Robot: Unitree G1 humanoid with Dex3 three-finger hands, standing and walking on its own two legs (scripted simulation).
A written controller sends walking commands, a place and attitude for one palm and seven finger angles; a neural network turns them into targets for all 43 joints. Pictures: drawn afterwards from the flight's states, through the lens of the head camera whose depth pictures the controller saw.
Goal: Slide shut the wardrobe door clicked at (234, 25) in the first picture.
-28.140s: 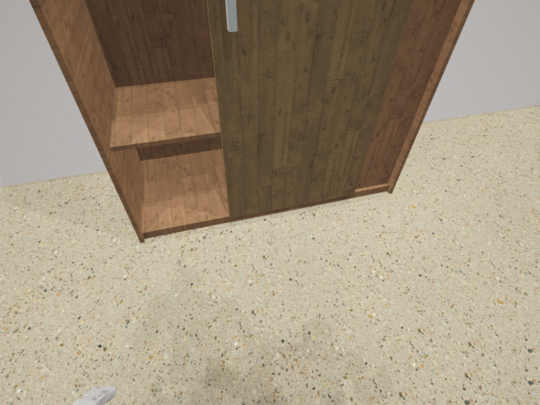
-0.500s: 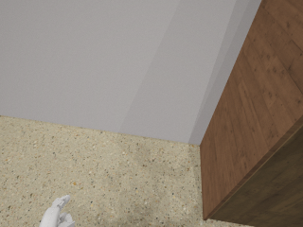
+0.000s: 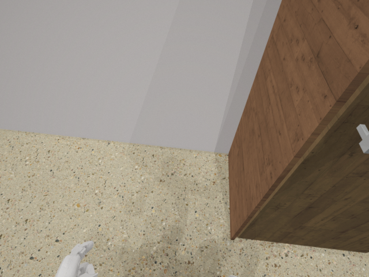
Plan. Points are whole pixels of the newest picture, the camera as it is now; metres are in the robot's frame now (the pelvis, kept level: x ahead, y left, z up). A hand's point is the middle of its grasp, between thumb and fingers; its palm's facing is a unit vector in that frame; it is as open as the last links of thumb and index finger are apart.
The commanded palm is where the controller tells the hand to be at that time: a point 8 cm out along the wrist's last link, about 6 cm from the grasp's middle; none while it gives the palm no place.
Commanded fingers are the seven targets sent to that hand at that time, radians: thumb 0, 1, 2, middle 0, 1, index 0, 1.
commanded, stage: stop walking and hold the door there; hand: right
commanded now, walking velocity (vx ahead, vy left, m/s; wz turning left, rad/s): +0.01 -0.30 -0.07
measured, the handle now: out of the picture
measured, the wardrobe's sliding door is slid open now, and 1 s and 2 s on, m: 0.01 0.01 0.01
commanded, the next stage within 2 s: loosen the grip on the handle in 1.00 s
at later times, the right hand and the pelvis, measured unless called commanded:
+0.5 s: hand out of the picture +0.35 -0.31 +0.24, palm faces +0.34 +0.92 -0.19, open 6.7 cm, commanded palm +0.31 -0.36 +0.23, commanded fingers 0.00 -0.90 -0.90 0.45 1.40 0.45 1.40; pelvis -0.03 -0.10 +0.00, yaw +1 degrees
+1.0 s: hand out of the picture +0.35 -0.30 +0.24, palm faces +0.39 +0.91 -0.17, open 6.7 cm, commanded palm +0.31 -0.35 +0.23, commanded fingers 0.00 -0.90 -0.90 0.45 1.40 0.45 1.40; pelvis -0.03 -0.07 +0.00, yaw +1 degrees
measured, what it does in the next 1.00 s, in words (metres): steps on the spot: right foot, then left foot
